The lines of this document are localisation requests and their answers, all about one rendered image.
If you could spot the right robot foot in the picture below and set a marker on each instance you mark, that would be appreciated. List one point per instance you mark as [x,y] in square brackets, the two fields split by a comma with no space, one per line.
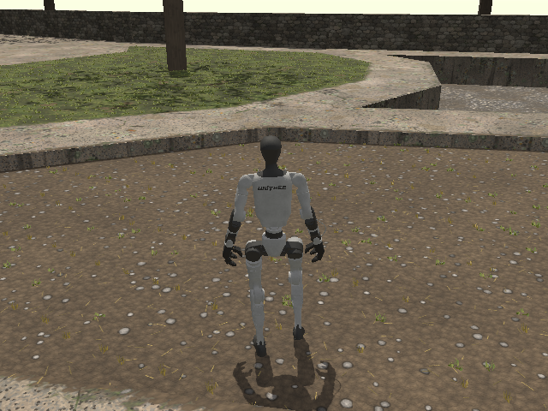
[298,333]

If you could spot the right robot shin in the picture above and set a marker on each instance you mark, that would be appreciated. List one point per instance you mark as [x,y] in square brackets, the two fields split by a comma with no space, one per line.
[297,300]

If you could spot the right robot forearm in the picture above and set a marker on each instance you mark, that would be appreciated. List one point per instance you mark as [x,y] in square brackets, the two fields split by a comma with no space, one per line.
[313,229]

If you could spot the left robot forearm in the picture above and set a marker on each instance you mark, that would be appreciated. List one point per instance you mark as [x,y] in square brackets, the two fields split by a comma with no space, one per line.
[232,231]

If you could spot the right robot hand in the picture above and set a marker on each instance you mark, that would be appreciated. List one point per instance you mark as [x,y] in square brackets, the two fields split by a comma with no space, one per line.
[316,249]

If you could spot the left robot hand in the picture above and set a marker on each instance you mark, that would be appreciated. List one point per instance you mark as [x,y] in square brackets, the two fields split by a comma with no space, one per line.
[227,254]

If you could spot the left robot upper arm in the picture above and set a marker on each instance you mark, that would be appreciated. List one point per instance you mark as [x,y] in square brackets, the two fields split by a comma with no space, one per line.
[245,182]

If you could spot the right robot upper arm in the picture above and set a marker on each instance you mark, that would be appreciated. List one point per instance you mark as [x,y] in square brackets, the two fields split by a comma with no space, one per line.
[303,194]

